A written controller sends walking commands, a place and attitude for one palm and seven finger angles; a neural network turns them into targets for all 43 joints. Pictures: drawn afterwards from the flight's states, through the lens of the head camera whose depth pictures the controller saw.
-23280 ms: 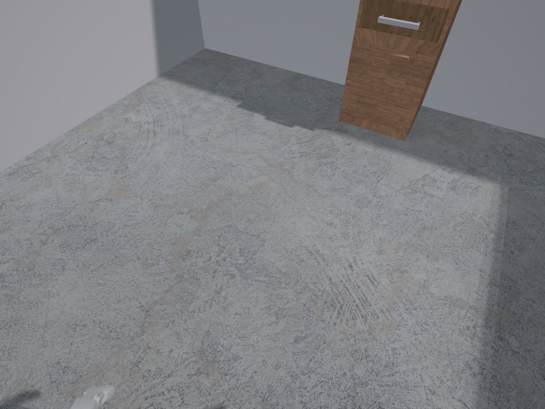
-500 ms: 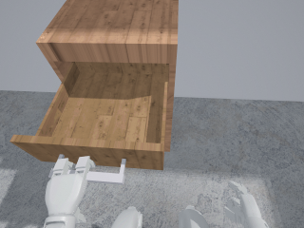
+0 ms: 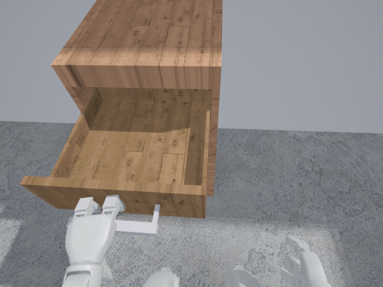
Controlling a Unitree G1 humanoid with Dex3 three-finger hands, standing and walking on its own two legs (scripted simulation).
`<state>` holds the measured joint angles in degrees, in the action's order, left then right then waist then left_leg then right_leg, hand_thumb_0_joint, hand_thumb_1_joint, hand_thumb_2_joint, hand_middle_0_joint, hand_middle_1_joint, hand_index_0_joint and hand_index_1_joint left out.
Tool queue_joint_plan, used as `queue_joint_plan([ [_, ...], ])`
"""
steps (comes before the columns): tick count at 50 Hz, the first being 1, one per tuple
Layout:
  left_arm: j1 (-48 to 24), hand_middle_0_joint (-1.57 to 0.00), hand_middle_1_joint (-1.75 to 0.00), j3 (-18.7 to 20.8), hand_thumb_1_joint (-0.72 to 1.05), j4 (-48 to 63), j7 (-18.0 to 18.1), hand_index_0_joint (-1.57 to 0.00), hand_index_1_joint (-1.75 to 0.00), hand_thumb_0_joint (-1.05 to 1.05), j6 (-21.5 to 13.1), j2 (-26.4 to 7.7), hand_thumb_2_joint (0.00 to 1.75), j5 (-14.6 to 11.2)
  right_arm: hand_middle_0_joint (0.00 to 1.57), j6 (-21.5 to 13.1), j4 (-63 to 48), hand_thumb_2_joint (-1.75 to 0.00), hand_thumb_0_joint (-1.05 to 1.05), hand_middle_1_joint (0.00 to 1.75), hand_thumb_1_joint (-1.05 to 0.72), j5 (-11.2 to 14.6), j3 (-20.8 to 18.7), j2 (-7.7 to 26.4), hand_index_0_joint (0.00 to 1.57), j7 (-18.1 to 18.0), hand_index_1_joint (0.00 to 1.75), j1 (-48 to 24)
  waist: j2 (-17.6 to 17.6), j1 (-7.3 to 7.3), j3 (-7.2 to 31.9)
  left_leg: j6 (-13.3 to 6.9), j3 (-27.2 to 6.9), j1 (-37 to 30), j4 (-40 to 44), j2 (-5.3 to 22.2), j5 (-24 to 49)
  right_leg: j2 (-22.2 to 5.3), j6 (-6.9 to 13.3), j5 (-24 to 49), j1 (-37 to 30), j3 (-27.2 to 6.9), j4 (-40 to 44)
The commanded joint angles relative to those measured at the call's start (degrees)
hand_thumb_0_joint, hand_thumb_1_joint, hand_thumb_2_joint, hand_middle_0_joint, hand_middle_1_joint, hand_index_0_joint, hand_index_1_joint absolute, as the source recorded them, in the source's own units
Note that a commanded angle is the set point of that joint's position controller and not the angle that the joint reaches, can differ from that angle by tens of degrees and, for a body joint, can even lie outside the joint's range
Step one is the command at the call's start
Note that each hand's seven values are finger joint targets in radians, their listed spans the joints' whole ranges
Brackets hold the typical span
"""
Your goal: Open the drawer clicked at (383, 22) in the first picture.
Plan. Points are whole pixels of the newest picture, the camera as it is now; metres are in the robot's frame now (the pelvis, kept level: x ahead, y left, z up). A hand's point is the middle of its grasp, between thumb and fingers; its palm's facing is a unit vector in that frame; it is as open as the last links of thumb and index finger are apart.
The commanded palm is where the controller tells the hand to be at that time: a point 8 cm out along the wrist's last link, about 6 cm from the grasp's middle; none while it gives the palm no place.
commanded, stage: lift the hand off the handle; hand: left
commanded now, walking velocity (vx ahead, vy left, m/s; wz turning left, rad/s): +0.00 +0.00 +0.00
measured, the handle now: (115, 216) +0.27 +0.19 -0.03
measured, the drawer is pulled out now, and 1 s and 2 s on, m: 0.30 0.30 0.30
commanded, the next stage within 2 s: none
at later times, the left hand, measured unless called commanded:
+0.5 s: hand (98, 233) +0.22 +0.20 +0.00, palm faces +0.01 -0.09 -1.00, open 13.7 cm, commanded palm +0.20 +0.20 +0.06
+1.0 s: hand (85, 227) +0.22 +0.21 +0.04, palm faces +0.03 -0.11 -0.99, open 13.7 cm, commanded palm +0.20 +0.21 +0.10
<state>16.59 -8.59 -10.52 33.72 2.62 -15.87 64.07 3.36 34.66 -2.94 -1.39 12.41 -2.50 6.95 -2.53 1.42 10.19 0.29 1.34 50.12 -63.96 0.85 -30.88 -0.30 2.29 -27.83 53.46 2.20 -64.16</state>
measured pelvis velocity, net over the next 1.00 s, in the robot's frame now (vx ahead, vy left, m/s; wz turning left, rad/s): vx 0.02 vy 0.00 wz -0.01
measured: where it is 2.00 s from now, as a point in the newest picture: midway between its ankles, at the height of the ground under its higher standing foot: outside the picture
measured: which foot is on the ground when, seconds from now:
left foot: down 0.00-1.00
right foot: down 0.00-1.00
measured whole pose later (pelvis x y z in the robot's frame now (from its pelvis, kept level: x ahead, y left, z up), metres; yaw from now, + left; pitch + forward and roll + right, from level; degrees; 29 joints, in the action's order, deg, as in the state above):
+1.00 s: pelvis +0.02 +0.00 +0.04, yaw -1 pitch +11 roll +1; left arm 24.7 -6.2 2.5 27.6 0.5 -18.1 60.9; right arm 4.8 32.1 -2.4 -1.8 13.3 -0.3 7.8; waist -3.1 2.9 7.8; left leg 0.2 1.9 34.8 -50.9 0.7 -27.1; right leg 0.1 2.0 -24.5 38.6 1.5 -51.9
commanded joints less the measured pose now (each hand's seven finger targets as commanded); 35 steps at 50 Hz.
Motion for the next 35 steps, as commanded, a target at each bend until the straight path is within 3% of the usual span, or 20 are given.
queue_joint_plan([
  [1,-6.25,-0.3,-1.2,5.59,-0.5,12.93,2.36,-0.3,-1.2,0.0,-0.66,-7.98,0.3,-0.29,0.2,-2.81,-8.93,-0.9,0.0,0.3,-0.9,-0.2,-1.94,6.39,0.2,-0.61,0.3,-4.88,2.6,-0.48,13.18,-1.83,-0.33,-9.84,9.08,-2.42,11.37,1.16,0.15,10.83,-11.24,-2.11,12.86],
  [3,-3.71,-0.3,-1.2,6.12,-0.5,13.78,2.28,-0.3,-1.2,0.0,-1.09,-8.3,0.3,-0.43,0.2,-2.79,-9.07,-0.9,0.0,0.3,-0.9,-0.23,-2.18,6.26,0.2,-0.46,0.3,-4.48,1.9,0.17,13.66,-1.73,-0.17,-11.13,9.33,-2.49,13.05,1.35,0.25,12.74,-12.03,-1.83,12.67],
  [7,-3.51,-0.3,-1.2,4.98,-0.5,15.66,2.39,-0.3,-1.2,0.0,-1.76,-7.38,0.3,-0.81,0.2,-2.83,-9.45,-0.9,0.0,0.3,-0.9,-0.52,-2.09,6.27,0.2,0.08,0.3,-4.33,2.39,-0.46,13.63,-1.78,-0.05,-12.43,9.55,-2.41,14.29,1.17,0.13,13.98,-12.18,-2.05,13.3],
  [8,-2.1,-0.3,-1.2,6.42,-0.5,15.3,2.41,-0.3,-1.2,0.0,-1.83,-8.36,0.3,-0.55,0.2,-2.73,-9.26,-0.9,0.0,0.3,-0.9,-0.46,-2.36,6.38,0.2,0.08,0.3,-4.24,2.42,-0.06,13.26,-1.7,-0.1,-12.42,9.63,-2.43,14.9,1.37,0.24,15.39,-12.81,-2.0,13.2],
  [11,0.76,-0.3,-1.2,5.89,-0.5,16.51,2.29,-0.3,-1.2,0.0,-1.58,-7.71,0.3,-0.74,0.2,-2.43,-10.15,-0.9,0.0,0.3,-0.9,-0.49,-2.18,6.43,0.2,0.66,0.3,-4.5,2.24,0.28,13.83,-1.57,0.04,-12.75,10.27,-2.54,16.32,1.26,0.33,17.83,-14.73,-2.15,13.35],
  [19,1.52,-0.3,-1.2,4.81,-0.5,17.81,1.04,-0.3,-1.2,0.0,-0.4,-7.24,0.3,-0.87,0.2,-1.69,-10.95,-0.9,0.0,0.3,-0.9,-0.11,-1.94,6.34,0.2,1.31,0.3,-5.07,3.58,0.17,11.01,-1.69,0.31,-13.81,12.2,-2.66,15.46,1.19,-0.02,17.89,-16.47,-2.69,15.63],
  [24,2.44,-0.3,-1.2,6.25,-0.5,17.89,-0.37,-0.3,-1.2,0.0,-0.02,-8.8,0.3,-1.54,0.2,-1.44,-11.53,-0.9,0.0,0.3,-0.9,0.29,-1.51,6.17,0.2,1.06,0.3,-5.5,5.54,0.68,8.98,-1.82,0.41,-13.62,13.9,-2.95,14.01,0.99,-0.35,17.1,-19.11,-3.09,17.57],
  [30,-0.48,-0.3,-1.2,7.72,-0.5,17.66,-2.11,-0.3,-1.2,0.0,-0.69,-10.3,0.3,-1.93,0.2,-1.4,-11.1,-0.9,0.0,0.3,-0.9,0.51,-1.3,5.93,0.2,0.28,0.3,-5.72,4.38,0.7,7.72,-1.9,0.66,-14.75,15.27,-3.17,12.82,0.65,-0.58,15.83,-20.59,-3.9,19.77],
  [31,-2.02,-0.3,-1.2,8.65,-0.5,18.66,-2.33,-0.3,-1.2,0.0,-1.01,-11.36,0.3,-2.06,0.2,-1.33,-11.03,-0.9,0.0,0.3,-0.9,0.52,-1.33,6.13,0.2,0.16,0.3,-5.68,3.5,0.56,8.93,-1.88,0.57,-15.61,15.64,-3.05,13.23,0.71,-0.39,15.81,-21.04,-4.08,19.91],
  [35,-0.63,-0.3,-1.2,7.88,-0.5,20.75,-2.59,-0.3,-1.2,0.0,-2.14,-10.36,0.3,-2.56,0.2,-1.58,-11.18,-0.9,0.0,0.3,-0.9,0.28,-1.66,5.78,0.2,0.49,0.3,-5.1,1.52,1.0,9.99,-1.76,0.59,-18.75,16.27,-2.92,16.22,0.94,-0.12,18.29,-21.41,-3.12,19.7],
])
